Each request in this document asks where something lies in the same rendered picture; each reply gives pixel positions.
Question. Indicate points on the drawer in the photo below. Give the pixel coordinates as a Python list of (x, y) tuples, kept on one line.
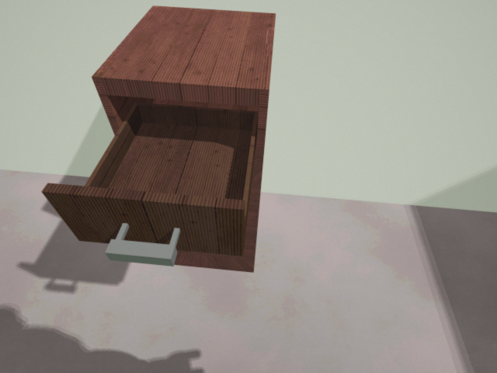
[(168, 167)]

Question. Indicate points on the cabinet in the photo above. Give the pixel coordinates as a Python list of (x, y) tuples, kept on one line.
[(196, 57)]

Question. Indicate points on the handle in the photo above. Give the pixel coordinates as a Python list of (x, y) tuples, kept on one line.
[(142, 252)]

